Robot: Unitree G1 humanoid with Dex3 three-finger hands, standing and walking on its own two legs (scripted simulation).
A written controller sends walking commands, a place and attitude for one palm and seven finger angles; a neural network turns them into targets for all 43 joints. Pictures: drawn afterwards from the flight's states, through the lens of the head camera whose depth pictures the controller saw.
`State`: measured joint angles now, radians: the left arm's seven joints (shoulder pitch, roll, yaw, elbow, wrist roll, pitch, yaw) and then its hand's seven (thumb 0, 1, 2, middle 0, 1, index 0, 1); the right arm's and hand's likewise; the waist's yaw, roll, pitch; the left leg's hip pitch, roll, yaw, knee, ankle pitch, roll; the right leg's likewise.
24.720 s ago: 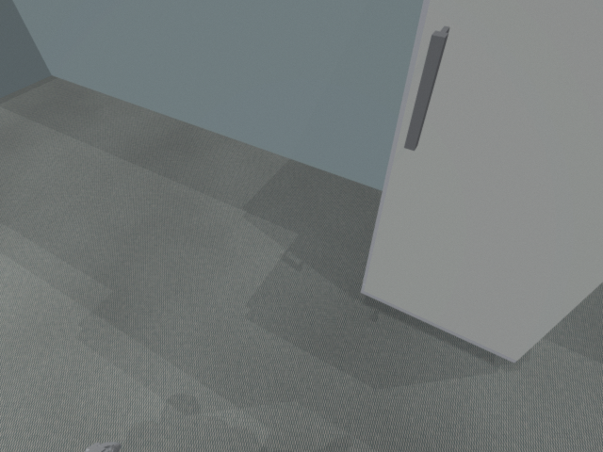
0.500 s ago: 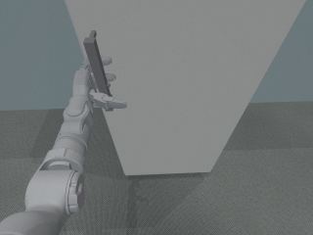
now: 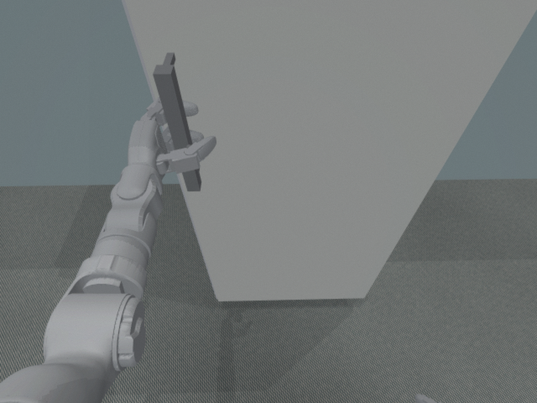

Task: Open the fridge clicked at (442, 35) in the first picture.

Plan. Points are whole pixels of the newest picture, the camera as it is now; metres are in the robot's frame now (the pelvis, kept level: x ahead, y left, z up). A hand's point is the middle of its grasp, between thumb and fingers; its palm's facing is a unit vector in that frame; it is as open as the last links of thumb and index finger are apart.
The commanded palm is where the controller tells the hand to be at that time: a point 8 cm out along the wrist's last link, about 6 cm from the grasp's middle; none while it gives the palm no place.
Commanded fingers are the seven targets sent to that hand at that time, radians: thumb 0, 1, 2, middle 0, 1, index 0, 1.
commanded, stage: grip the handle and tug to test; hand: left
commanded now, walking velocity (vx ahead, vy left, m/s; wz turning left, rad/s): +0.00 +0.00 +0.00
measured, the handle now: (183, 129) +0.50 +0.14 +0.13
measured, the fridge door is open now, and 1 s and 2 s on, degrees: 0 4 32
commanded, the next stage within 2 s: pull the door a little, standing still in 0.90 s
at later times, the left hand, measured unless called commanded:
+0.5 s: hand (195, 146) +0.46 +0.12 +0.14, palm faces +0.01 -1.00 +0.01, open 5.3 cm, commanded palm +0.42 +0.18 +0.14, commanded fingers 0.00 0.90 0.90 -0.45 -1.40 -0.45 -1.40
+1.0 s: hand (194, 163) +0.42 +0.11 +0.14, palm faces -0.02 -1.00 +0.01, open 5.4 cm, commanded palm +0.39 +0.17 +0.14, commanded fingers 0.00 0.90 0.90 -0.45 -1.40 -0.45 -1.40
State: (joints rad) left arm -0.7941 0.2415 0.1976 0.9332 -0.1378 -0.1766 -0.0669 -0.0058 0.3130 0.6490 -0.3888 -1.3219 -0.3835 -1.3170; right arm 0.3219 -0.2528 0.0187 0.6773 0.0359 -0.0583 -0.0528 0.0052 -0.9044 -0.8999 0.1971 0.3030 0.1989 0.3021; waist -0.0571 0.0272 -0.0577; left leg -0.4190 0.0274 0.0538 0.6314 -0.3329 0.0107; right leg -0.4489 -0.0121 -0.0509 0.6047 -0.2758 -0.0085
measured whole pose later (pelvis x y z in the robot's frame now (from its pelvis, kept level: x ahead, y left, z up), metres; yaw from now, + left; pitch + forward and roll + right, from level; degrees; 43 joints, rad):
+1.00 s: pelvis +0.03 +0.00 +0.01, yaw -2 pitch +4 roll +0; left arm -0.43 0.16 0.16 0.44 -0.15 0.00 -0.06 0.00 0.72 0.77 -0.40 -1.40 -0.42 -1.40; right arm 0.29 -0.24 0.01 0.62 0.04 0.00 -0.05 0.01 -0.90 -0.90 0.20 0.30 0.20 0.30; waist -0.03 0.04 -0.07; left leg -0.27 0.04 0.08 0.54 -0.34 0.00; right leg -0.32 0.01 -0.02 0.53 -0.29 -0.01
